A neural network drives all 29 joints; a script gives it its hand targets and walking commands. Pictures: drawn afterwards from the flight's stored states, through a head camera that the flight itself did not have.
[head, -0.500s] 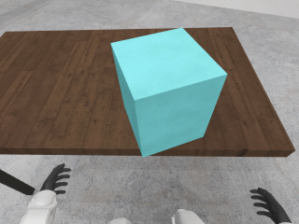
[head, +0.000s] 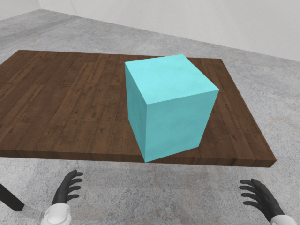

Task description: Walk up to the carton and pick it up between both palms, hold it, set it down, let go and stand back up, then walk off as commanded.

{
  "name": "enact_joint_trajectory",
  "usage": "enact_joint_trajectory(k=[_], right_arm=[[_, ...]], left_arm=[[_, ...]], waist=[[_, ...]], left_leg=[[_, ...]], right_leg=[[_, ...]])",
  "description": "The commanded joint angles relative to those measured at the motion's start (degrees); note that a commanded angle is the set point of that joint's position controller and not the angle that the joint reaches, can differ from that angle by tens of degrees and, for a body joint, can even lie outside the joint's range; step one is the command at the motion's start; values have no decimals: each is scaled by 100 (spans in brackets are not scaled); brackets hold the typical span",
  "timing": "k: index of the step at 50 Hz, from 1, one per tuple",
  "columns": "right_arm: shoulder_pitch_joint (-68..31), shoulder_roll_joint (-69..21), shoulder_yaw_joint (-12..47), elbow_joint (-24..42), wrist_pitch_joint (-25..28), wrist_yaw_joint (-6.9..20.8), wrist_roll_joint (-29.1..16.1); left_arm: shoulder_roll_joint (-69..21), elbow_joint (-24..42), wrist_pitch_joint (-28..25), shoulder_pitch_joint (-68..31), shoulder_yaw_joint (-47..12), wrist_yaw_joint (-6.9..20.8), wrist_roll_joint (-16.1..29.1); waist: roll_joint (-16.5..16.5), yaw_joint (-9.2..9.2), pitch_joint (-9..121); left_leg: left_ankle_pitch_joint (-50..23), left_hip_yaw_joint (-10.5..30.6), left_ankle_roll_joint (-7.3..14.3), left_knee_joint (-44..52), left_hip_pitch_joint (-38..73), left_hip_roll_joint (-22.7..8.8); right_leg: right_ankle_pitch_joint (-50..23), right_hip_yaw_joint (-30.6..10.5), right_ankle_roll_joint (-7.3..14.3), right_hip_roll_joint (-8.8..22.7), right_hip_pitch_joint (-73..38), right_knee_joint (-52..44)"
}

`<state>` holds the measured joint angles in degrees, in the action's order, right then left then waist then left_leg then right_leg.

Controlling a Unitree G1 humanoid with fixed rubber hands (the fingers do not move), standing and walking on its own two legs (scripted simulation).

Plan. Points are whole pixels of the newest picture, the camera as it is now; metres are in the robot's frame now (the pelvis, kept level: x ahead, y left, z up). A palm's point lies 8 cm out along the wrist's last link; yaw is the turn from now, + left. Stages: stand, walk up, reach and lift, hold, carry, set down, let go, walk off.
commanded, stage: reach and lift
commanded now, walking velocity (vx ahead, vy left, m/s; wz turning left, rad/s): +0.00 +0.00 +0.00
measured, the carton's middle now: (164, 107) +0.47 -0.04 +0.07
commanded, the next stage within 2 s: none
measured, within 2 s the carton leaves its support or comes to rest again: neither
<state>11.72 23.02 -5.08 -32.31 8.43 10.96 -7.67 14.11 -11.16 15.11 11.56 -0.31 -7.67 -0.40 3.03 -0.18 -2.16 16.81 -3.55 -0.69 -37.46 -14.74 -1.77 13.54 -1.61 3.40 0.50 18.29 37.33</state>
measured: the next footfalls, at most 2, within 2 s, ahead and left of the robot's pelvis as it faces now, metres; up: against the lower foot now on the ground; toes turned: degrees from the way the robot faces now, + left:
none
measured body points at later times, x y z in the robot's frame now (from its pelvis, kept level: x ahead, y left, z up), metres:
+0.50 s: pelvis +0.01 -0.02 +0.01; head -0.03 -0.03 +0.46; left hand +0.22 +0.18 +0.03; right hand +0.23 -0.30 +0.03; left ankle +0.05 +0.12 -0.72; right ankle +0.07 -0.12 -0.72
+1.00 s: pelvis +0.04 -0.01 +0.02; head +0.03 +0.01 +0.47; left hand +0.28 +0.18 +0.08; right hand +0.30 -0.25 +0.08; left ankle +0.05 +0.13 -0.72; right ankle +0.07 -0.12 -0.72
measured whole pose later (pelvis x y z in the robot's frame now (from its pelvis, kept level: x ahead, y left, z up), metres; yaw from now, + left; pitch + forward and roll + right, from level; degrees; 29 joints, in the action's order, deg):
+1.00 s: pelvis +0.04 -0.01 +0.02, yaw +0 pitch -3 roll +0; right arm 5.4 23.3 -1.8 -10.1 -2.8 10.0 -22.9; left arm 4.9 16.8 25.8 11.7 -3.4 -17.7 0.8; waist 3.3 -0.2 -0.7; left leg 13.6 -2.5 -1.7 -26.8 -10.4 -2.6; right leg 12.4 -1.6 1.6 -1.4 12.2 27.4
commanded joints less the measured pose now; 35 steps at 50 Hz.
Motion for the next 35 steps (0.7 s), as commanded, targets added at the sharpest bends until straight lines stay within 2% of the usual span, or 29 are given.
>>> enact_joint_trajectory(k=[1, 2, 3, 4, 5, 6, 8, 9, 10, 11, 12, 13, 14, 15, 17, 18, 19, 20, 21, 22, 24, 26, 28, 29, 30, 32, 33, 34, 35], right_arm=[[-586, 1752, -341, 1598, -368, 172, -420], [-856, 2192, -477, 1562, -383, 296, -435], [-988, 2420, -663, 1431, -393, 361, -456], [-1148, 2324, -640, 1457, -384, 374, -370], [-1034, 2121, -580, 1611, -225, 398, -427], [-1136, 2026, -640, 1677, -149, 499, -437], [-1227, 1925, -796, 1383, -129, 511, -408], [-1411, 1855, -808, 1742, -69, 478, -383], [-1345, 1779, -846, 1721, -69, 480, -345], [-1268, 1587, -722, 1947, -54, 483, -420], [-1370, 1669, -792, 1974, -81, 483, -292], [-1438, 1677, -791, 2320, -65, 471, -398], [-1393, 1551, -762, 2441, -71, 514, -465], [-1240, 1492, -665, 2581, -43, 453, -468], [-1049, 1343, -544, 2572, -179, 425, -538], [-1337, 1393, -575, 2668, -195, 351, -546], [-1229, 1418, -438, 2682, -244, 381, -557], [-912, 1235, -312, 2735, -248, 353, -710], [-1040, 1188, -188, 2881, -337, 309, -700], [-783, 1137, -123, 2949, -374, 280, -780], [-710, 1058, 49, 3266, -358, 245, -948], [-724, 1058, -30, 3517, -458, 116, -969], [-825, 1011, -3, 3643, -437, 44, -1042], [-787, 1158, -154, 3717, -511, 10, -984], [-681, 1232, -241, 3571, -534, 31, -1043], [-932, 1126, 113, 4166, -523, -55, -1289], [-889, 1125, 178, 4255, -494, -72, -1372], [-1347, 1183, 10, 4496, -525, -123, -1362], [-866, 1350, -108, 4158, -556, -88, -1333]], left_arm=[[-256, 1104, 355, -565, 160, -174, -179], [-486, 1074, 360, -742, 45, -300, -455], [-754, 866, 282, -816, -105, -300, -525], [-780, 765, 186, -870, 1, -280, -466], [-736, 1178, 56, -698, 54, -312, -315], [-964, 1182, -26, -739, -131, -345, -329], [-931, 1143, -47, -695, -266, -369, -37], [-815, 1500, -129, -790, -184, -417, -33], [-889, 1676, -202, -696, -345, -440, 101], [-912, 1681, -261, -659, -406, -463, 74], [-909, 1612, -333, -627, -338, -476, 191], [-930, 2067, -361, -813, -370, -563, 369], [-976, 2185, -439, -711, -338, -562, 384], [-847, 2333, -462, -580, -213, -621, 418], [-847, 2295, -446, -570, -251, -620, 489], [-783, 2302, -485, -872, -168, -646, 473], [-810, 2177, -467, -739, -130, -627, 410], [-908, 2499, -486, -629, -144, -637, 468], [-804, 2370, -429, -739, -53, -659, 428], [-882, 2552, -414, -432, 55, -665, 404], [-853, 2838, -456, -423, 135, -701, 516], [-952, 2686, -333, -362, 104, -672, 496], [-962, 3038, -292, -488, 69, -756, 482], [-975, 2993, -251, -534, -12, -722, 508], [-1146, 3018, -209, -405, -151, -758, 550], [-1082, 3040, -109, -666, 66, -676, 658], [-979, 3268, -84, -643, 95, -705, 648], [-1029, 3305, -26, -1106, -69, -801, 693], [-1086, 3470, -30, -695, -14, -830, 573]], waist=[[-242, 80, -41], [-1388, 143, -275], [-2227, 174, 22], [-1777, 177, 254], [-1646, 266, 691], [-1525, 294, 712], [-680, 44, 472], [-346, 90, 237], [-167, 44, 301], [-214, 22, 344], [118, 27, 340], [228, 55, 585], [324, 103, 647], [379, 202, 665], [469, 175, 535], [491, 254, 551], [794, 343, 385], [625, 322, 579], [769, 523, 404], [1032, 470, 423], [971, 690, 475], [850, 559, 419], [583, 666, 382], [694, 434, 194], [713, 423, 85], [1336, 491, 252], [1265, 644, 311], [1011, 536, 331], [1113, 593, 13]], left_leg=[[2697, 1268, 393, 1421, 1080, -173], [4379, 1290, 649, 2804, -1920, -776], [4869, 1259, 877, 3767, -3953, -1298], [4130, 1083, 967, 3625, -3944, -1203], [3496, 987, 924, 3280, -3672, -1124], [3569, 1075, 830, 3233, -3321, -1066], [2592, 1020, 389, 2807, -1695, -730], [2269, 944, 290, 2815, -1331, -603], [2204, 880, 183, 2699, -914, -476], [2034, 812, 154, 2589, -775, -363], [2039, 862, 85, 2560, -623, -355], [1582, 679, 79, 2429, -399, -208], [1656, 741, 33, 2429, -171, -214], [1236, 454, 114, 2279, -237, -57], [1043, 303, 108, 2180, 32, 65], [1095, 286, 113, 2208, -62, 111], [983, 301, 129, 2100, 81, 134], [628, 147, 129, 1957, 359, 245], [614, 113, 166, 1925, 214, 260], [399, 67, 132, 1866, 381, 344], [69, 48, 122, 1796, 321, 375], [10, 56, 87, 1876, 414, 412], [-208, 39, 94, 1987, 171, 352], [59, 68, 73, 1966, 330, 389], [188, 181, 59, 2036, 558, 378], [-185, 311, 197, 1324, 1644, 594], [-400, 359, 186, 1093, 1939, 590], [-77, 374, 119, 1343, 1701, 569], [-160, 302, 94, 1445, 1596, 481]], right_leg=[[1606, 98, 356, 69, 772, -1538], [128, 501, -130, -725, -2084, -512], [-977, 707, -476, -1146, -4317, 233], [-1304, 495, -441, -999, -4746, -14], [-1355, 396, -386, -956, -4643, 40], [-1127, 387, -281, -887, -4131, -73], [-708, 386, -128, -524, -2355, -782], [-566, 356, -126, -445, -1982, -1055], [-34, 309, -95, -434, -1566, -1224], [124, 231, -73, -371, -1445, -1359], [404, 235, -41, -316, -1210, -1363], [479, 176, -32, -272, -1116, -1527], [758, 61, -45, -233, -1046, -1633], [722, -9, -38, -221, -1183, -1686], [1063, -65, -27, -188, -1045, -1846], [1286, -175, -37, -131, -975, -1879], [1482, -199, -12, -97, -763, -2001], [1389, -257, 16, 15, -697, -2066], [1703, -406, 19, 2, -694, -2109], [1779, -495, 10, 123, -780, -2269], [1686, -567, 8, 149, -743, -2255], [1593, -655, -65, 223, -805, -2363], [1231, -599, -136, 126, -1007, -2234], [1602, -561, -78, 131, -731, -2298], [1667, -352, -20, 58, -414, -2303], [2425, -705, 248, 489, 803, -2686], [2249, -819, 415, 618, 1132, -2721], [2396, -703, 305, 491, 1006, -2646], [2220, -563, 244, 396, 1017, -2593]])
